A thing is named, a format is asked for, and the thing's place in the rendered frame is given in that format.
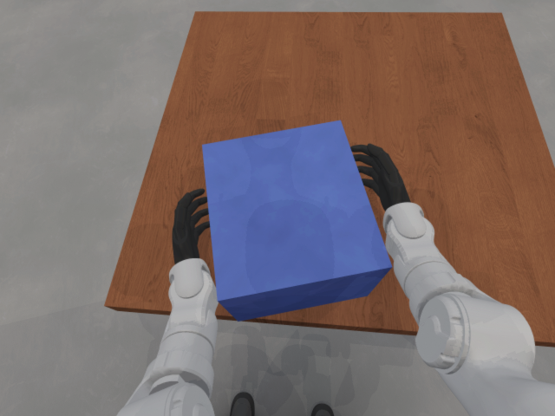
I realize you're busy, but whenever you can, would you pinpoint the carton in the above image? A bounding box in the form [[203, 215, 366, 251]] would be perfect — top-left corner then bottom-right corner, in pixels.
[[202, 120, 392, 322]]

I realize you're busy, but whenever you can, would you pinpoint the right robot hand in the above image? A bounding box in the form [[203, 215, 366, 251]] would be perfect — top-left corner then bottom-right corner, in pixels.
[[350, 144, 411, 211]]

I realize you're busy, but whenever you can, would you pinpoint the left robot upper arm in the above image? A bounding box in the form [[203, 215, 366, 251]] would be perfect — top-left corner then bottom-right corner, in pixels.
[[116, 382, 215, 416]]

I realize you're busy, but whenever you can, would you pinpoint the table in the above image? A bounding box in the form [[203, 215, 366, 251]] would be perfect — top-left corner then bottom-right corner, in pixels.
[[104, 11, 555, 348]]

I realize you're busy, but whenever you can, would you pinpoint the robot left foot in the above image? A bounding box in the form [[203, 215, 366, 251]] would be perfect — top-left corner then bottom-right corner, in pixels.
[[230, 392, 255, 416]]

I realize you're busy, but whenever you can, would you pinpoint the right robot upper arm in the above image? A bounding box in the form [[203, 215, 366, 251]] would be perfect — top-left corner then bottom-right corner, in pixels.
[[415, 293, 555, 416]]

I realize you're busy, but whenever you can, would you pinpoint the left robot hand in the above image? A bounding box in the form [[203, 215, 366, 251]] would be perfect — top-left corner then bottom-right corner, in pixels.
[[172, 189, 210, 264]]

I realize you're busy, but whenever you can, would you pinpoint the robot right forearm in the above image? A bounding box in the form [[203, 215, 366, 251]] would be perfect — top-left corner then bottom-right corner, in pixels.
[[383, 202, 535, 365]]

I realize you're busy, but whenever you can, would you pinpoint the robot left forearm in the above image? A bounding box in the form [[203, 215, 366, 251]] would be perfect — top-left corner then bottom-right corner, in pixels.
[[125, 258, 219, 406]]

